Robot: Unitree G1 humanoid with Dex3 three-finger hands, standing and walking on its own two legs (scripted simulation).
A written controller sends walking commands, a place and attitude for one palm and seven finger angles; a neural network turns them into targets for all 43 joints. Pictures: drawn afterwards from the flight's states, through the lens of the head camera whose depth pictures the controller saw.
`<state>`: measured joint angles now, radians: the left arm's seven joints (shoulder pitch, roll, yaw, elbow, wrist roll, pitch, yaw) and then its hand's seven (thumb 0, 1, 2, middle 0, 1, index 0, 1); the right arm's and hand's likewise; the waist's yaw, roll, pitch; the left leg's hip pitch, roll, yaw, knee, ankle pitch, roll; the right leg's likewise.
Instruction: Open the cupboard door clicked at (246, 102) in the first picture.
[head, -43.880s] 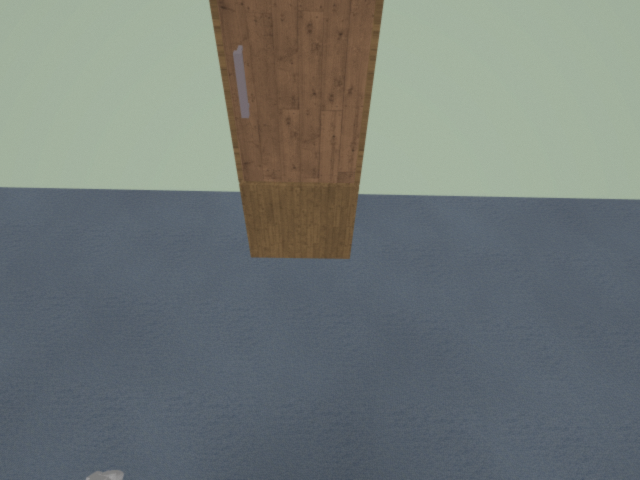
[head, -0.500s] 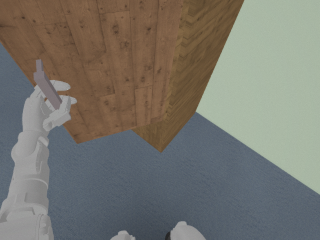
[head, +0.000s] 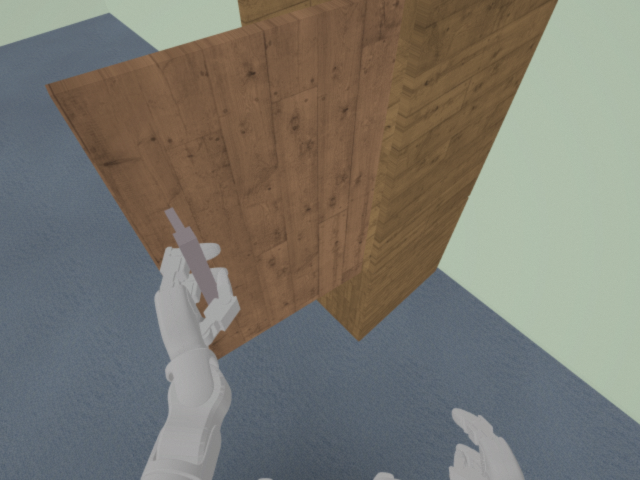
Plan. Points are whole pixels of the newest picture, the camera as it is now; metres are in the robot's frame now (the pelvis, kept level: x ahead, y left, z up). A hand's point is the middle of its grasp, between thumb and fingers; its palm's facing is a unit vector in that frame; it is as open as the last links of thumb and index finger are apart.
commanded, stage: pull the door open along its arc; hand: left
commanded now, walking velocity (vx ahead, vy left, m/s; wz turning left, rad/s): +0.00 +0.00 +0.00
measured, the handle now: (197, 266) +0.36 +0.18 +0.05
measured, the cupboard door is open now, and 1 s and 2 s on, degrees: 82 95 95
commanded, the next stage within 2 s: open thumb and fingers to let go in 0.14 s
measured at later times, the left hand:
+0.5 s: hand (266, 333) +0.28 +0.08 +0.04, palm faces +0.41 -0.91 -0.03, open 7.3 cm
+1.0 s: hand (263, 338) +0.27 +0.08 +0.05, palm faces +0.38 -0.93 +0.01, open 14.7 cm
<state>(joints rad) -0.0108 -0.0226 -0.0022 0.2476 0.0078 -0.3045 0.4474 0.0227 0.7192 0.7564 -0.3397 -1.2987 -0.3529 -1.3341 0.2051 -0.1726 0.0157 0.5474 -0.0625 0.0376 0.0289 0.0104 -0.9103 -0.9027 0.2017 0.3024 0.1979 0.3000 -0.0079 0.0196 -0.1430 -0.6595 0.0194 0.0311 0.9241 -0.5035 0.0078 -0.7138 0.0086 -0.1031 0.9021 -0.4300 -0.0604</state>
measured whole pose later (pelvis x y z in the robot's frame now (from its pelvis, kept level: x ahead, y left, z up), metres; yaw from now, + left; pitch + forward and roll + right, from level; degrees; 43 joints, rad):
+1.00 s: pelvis -0.04 -0.01 +0.00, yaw +1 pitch +11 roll +0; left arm 0.02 -0.08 -0.15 0.27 0.05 -0.33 0.54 -0.01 -0.48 0.31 -0.28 -0.81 -0.30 -0.81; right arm 0.20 -0.19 0.00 0.60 -0.07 -0.02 0.00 0.01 -0.91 -0.90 0.20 0.30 0.20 0.30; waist -0.02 0.02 -0.13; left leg -0.67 0.01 0.02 0.95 -0.46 0.00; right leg -0.72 0.00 -0.11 0.93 -0.40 -0.07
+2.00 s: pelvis -0.02 +0.01 -0.02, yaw +1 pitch +13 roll -1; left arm 0.43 0.13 -0.08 -0.14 -0.12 -0.32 -0.05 -0.01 -0.50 0.30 -0.17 -0.30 -0.18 -0.32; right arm 0.26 -0.22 0.03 0.44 0.00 -0.10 -0.01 0.02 -0.91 -0.90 0.20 0.30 0.20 0.30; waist 0.00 0.03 -0.13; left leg -0.73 0.00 0.02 1.04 -0.54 0.02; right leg -0.77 -0.01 -0.11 1.01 -0.46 -0.05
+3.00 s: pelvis -0.02 +0.02 +0.01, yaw +1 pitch +6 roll -2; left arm 0.59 0.28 0.18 -0.34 -0.27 -0.17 -0.20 -0.01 -0.46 0.32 -0.16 -0.30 -0.15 -0.31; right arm 0.29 -0.24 0.04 0.48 0.05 -0.17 -0.07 0.02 -0.91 -0.90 0.20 0.30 0.20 0.30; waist 0.03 0.06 -0.13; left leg -0.54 0.01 -0.01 0.93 -0.50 0.03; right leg -0.56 0.01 -0.13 0.85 -0.41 -0.04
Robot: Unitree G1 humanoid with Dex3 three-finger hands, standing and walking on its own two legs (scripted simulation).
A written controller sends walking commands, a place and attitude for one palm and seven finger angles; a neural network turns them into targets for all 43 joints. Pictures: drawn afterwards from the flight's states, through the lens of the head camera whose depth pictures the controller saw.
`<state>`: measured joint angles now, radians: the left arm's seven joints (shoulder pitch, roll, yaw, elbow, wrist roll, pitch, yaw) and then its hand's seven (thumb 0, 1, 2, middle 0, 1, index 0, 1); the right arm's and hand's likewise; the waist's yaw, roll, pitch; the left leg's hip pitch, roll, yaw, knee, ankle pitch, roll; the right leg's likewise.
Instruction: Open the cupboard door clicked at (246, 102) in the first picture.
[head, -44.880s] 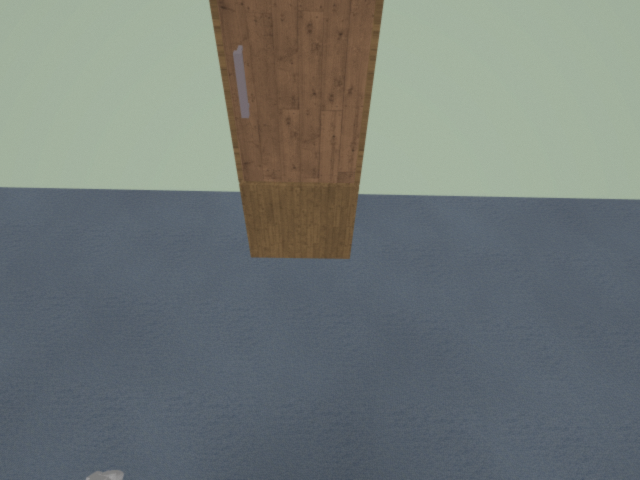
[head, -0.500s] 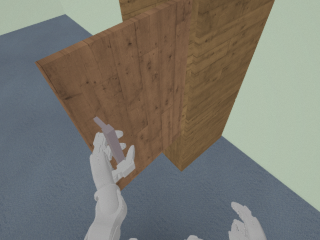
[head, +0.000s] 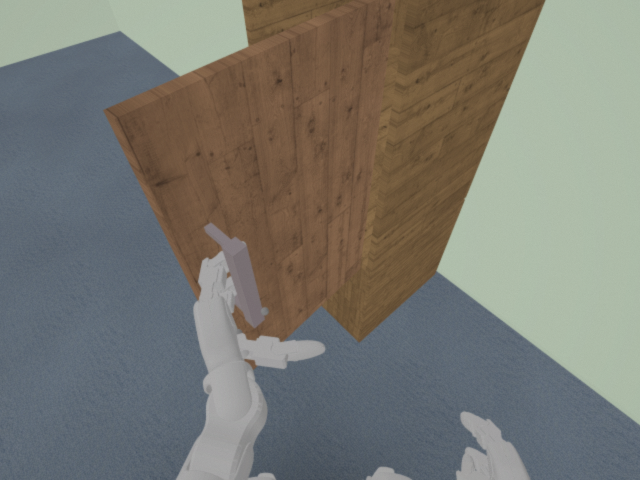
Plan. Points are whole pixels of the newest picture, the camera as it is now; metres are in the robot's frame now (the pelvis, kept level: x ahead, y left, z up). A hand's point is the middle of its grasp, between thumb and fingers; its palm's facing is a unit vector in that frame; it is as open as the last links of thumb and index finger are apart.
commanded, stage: open thumb and fingers to let go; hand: left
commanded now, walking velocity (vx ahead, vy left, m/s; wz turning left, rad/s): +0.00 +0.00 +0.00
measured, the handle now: (236, 278) +0.35 +0.13 +0.06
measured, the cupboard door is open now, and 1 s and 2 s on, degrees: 95 95 95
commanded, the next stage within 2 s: slide the hand sideways off the handle in 0.06 s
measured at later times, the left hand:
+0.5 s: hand (252, 337) +0.27 +0.09 +0.06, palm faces -0.06 -1.00 +0.03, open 16.3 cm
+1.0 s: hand (214, 370) +0.24 +0.13 +0.05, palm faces -0.03 -1.00 -0.01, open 16.2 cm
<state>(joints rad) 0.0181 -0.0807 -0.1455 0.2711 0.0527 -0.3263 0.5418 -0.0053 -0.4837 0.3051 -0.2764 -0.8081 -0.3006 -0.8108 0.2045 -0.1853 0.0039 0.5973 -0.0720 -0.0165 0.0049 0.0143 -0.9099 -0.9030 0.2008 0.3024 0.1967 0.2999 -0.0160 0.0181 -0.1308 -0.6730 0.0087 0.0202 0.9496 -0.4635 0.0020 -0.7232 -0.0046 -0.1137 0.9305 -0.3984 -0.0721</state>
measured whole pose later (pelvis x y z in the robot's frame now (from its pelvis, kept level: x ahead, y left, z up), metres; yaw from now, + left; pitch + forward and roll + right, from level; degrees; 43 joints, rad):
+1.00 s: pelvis +0.02 +0.02 -0.01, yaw +0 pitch +13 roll -1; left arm 0.43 0.13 -0.08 -0.14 -0.12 -0.32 -0.05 -0.01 -0.50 0.30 -0.17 -0.30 -0.18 -0.32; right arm 0.26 -0.22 0.03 0.44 0.00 -0.10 -0.01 0.02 -0.91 -0.90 0.20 0.30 0.20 0.30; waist 0.00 0.03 -0.13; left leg -0.73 0.00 0.02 1.04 -0.54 0.02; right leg -0.77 -0.01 -0.11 1.01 -0.46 -0.05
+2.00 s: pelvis +0.02 +0.02 +0.01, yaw +1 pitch +6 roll -2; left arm 0.59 0.28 0.18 -0.34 -0.27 -0.17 -0.20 -0.01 -0.46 0.32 -0.16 -0.30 -0.15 -0.31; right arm 0.29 -0.24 0.04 0.48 0.05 -0.17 -0.07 0.02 -0.91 -0.90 0.20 0.30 0.20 0.30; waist 0.03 0.06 -0.13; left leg -0.54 0.01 -0.01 0.93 -0.50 0.03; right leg -0.56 0.01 -0.13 0.85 -0.41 -0.04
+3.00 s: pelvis +0.03 +0.02 +0.06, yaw -1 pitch -5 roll -1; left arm 0.47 0.33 0.33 -0.38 -0.06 -0.08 0.11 0.02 0.87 0.89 -0.21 -0.30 -0.21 -0.31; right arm 0.20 -0.23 0.02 0.66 -0.01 -0.12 -0.06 0.02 -0.91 -0.90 0.20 0.30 0.20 0.30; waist 0.07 0.06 0.03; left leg -0.04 0.00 0.04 0.40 -0.27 0.03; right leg -0.08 0.02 -0.08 0.35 -0.19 -0.03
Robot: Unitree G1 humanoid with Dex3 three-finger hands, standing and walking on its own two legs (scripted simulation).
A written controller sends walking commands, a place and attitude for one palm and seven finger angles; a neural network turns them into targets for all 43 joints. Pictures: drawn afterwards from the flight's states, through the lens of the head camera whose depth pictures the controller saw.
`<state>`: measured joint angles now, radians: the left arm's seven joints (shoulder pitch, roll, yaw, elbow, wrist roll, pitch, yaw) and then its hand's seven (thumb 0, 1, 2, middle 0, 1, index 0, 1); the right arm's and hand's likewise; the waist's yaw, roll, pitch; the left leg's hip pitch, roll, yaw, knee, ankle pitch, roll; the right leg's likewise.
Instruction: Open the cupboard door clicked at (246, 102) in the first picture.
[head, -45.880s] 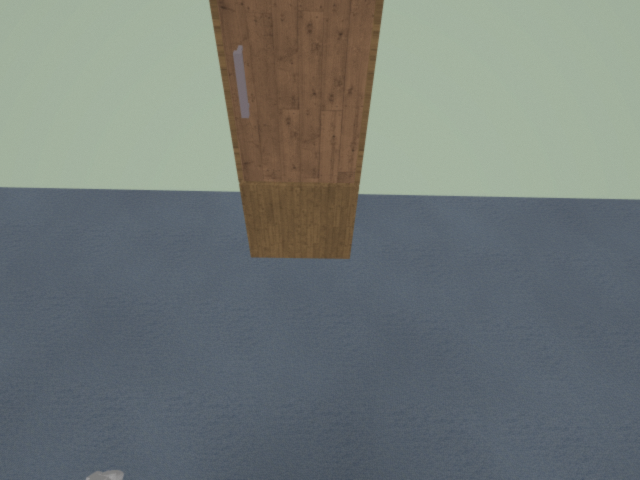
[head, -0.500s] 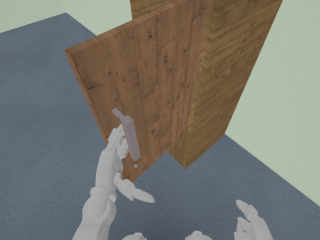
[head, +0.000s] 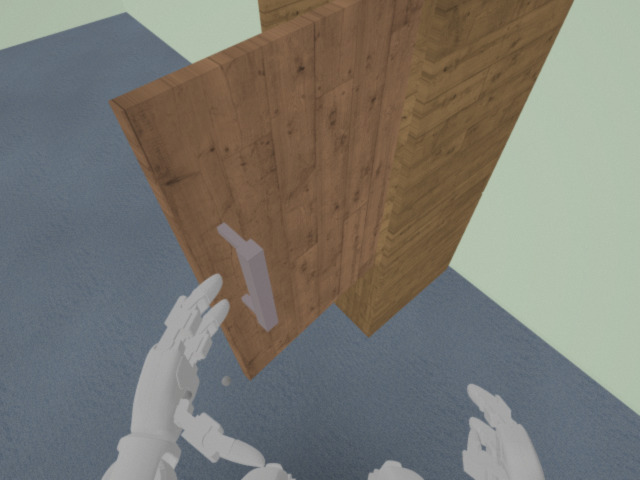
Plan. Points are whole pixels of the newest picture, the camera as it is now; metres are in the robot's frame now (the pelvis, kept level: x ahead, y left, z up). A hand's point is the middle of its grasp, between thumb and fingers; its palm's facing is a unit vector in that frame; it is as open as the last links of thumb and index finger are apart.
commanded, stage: slide the hand sideways off the handle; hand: left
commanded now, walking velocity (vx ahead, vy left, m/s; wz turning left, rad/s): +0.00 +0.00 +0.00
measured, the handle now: (249, 281) +0.33 +0.11 +0.07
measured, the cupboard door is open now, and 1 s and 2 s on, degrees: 95 95 95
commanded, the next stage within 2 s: draw the hand back to the body in 0.36 s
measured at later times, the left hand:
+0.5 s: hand (181, 422) +0.18 +0.15 +0.06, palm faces -0.01 -1.00 -0.03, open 16.3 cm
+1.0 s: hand (105, 403) +0.18 +0.20 +0.12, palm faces +0.05 -0.99 -0.12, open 16.1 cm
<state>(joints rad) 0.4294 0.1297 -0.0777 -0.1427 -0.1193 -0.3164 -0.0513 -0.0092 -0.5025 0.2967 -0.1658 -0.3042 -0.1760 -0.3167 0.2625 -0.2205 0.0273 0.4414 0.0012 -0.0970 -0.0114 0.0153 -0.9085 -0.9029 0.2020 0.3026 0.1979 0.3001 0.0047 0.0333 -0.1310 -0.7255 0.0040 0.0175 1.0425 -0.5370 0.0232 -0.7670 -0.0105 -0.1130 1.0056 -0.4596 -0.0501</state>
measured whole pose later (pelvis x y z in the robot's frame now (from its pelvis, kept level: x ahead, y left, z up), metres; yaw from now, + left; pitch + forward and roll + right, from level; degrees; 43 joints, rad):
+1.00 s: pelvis +0.00 +0.01 +0.02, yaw +1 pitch +6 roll -2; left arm 0.59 0.28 0.18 -0.34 -0.27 -0.17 -0.20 -0.01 -0.46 0.32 -0.16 -0.30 -0.15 -0.31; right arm 0.29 -0.24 0.04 0.48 0.05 -0.17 -0.07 0.02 -0.91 -0.90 0.20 0.30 0.20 0.30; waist 0.03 0.06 -0.13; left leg -0.54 0.01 -0.01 0.93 -0.50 0.03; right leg -0.56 0.01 -0.13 0.85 -0.41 -0.04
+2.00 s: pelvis +0.01 +0.01 +0.07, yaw -1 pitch -5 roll -1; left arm 0.47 0.33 0.33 -0.38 -0.06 -0.08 0.11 0.02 0.87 0.89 -0.21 -0.30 -0.21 -0.31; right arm 0.20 -0.23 0.02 0.66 -0.01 -0.12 -0.06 0.02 -0.91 -0.90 0.20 0.30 0.20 0.30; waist 0.07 0.06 0.03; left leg -0.04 0.00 0.04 0.40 -0.27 0.03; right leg -0.08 0.02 -0.08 0.35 -0.19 -0.03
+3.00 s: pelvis -0.08 +0.03 +0.05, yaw +1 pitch -1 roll -1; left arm 0.52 0.39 0.41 -0.55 -0.02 -0.22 0.16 0.02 0.88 0.90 -0.21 -0.30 -0.21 -0.31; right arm 0.21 -0.21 0.00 0.59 -0.01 -0.07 -0.07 0.02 -0.91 -0.90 0.20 0.30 0.20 0.30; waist -0.01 -0.03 0.04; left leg -0.42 -0.03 0.03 0.68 -0.27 0.05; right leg -0.42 0.01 -0.03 0.59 -0.16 -0.01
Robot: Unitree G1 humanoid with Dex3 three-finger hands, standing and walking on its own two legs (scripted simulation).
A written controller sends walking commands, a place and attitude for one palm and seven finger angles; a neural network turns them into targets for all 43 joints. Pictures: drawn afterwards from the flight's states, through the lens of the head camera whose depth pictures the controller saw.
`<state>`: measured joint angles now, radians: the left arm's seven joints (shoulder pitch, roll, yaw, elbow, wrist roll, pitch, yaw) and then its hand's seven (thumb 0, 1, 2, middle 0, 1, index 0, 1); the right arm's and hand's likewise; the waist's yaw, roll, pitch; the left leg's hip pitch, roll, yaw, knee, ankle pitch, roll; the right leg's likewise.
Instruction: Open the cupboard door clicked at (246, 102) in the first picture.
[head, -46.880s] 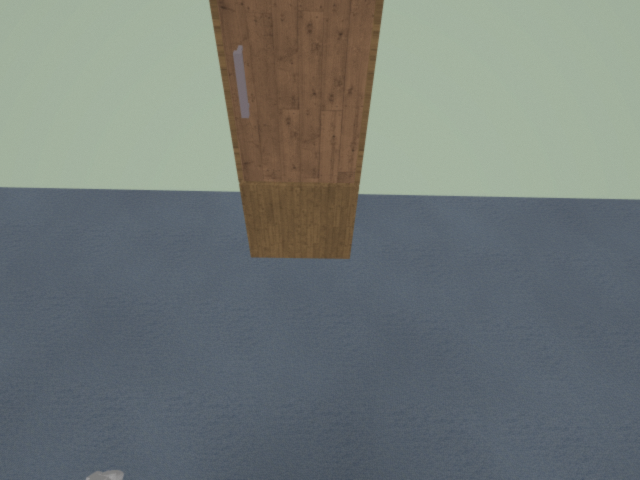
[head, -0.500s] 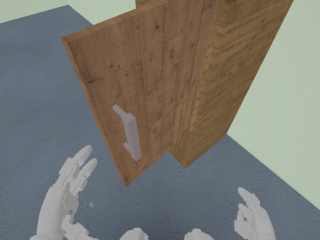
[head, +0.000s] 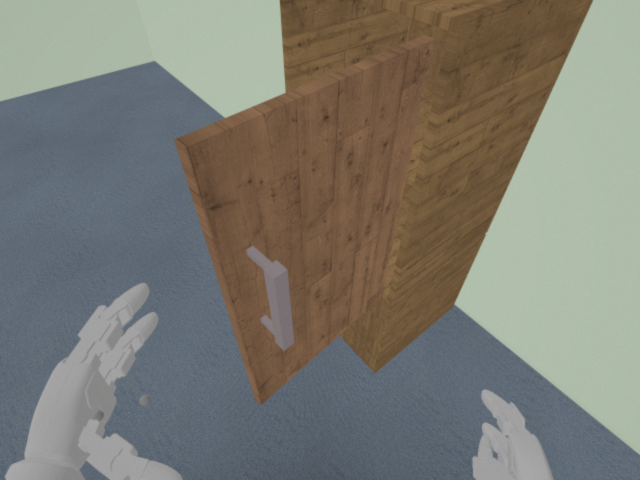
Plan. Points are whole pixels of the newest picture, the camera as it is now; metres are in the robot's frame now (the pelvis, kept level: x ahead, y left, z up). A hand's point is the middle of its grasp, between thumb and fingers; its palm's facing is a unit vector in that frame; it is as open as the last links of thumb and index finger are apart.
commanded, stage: draw the hand back to the body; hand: left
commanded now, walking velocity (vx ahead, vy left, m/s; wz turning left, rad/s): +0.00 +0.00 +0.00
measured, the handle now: (271, 301) +0.33 +0.10 +0.05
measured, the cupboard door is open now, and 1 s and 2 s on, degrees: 95 95 95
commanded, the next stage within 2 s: step back with the hand held close in 1.04 s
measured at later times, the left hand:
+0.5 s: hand (54, 336) +0.20 +0.26 +0.17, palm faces +0.38 -0.84 -0.39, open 11.0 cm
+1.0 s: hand (36, 316) +0.20 +0.26 +0.20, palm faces +0.43 -0.82 -0.39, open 7.5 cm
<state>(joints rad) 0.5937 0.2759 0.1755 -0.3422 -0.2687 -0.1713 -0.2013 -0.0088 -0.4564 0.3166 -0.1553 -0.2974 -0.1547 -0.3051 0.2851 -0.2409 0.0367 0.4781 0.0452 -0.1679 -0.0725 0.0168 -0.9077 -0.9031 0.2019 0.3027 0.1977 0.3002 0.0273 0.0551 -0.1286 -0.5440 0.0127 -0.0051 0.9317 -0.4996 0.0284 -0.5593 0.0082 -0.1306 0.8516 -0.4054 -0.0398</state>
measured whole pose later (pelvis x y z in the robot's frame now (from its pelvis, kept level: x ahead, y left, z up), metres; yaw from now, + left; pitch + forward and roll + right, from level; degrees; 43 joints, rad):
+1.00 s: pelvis +0.01 +0.00 +0.05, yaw -2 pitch -5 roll -1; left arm 0.47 0.33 0.33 -0.38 -0.06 -0.08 0.11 0.02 0.87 0.89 -0.21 -0.30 -0.21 -0.31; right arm 0.20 -0.23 0.02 0.66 -0.01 -0.12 -0.06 0.02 -0.91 -0.90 0.20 0.30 0.20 0.30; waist 0.07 0.06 0.03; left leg -0.04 0.00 0.04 0.40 -0.27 0.03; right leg -0.08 0.02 -0.08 0.35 -0.19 -0.03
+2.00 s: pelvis -0.08 +0.02 +0.03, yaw +0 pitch -1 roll -1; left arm 0.52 0.39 0.41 -0.55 -0.02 -0.22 0.16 0.02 0.88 0.90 -0.21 -0.30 -0.21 -0.31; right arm 0.21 -0.21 0.00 0.59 -0.01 -0.07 -0.07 0.02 -0.91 -0.90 0.20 0.30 0.20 0.30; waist -0.01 -0.03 0.04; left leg -0.42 -0.03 0.03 0.68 -0.27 0.05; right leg -0.42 0.01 -0.03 0.59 -0.16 -0.01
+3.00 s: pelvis -0.30 -0.05 +0.05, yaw -1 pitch +1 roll +2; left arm 0.53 0.39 0.39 -0.44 -0.02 -0.17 0.17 0.02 0.88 0.90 -0.21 -0.30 -0.21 -0.31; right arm 0.28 -0.21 0.01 0.68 -0.01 -0.11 -0.08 0.02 -0.91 -0.90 0.20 0.30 0.20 0.30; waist 0.01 -0.06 -0.07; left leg -0.37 0.00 0.03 0.76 -0.38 0.01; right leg -0.26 0.00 -0.05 0.46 -0.23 -0.06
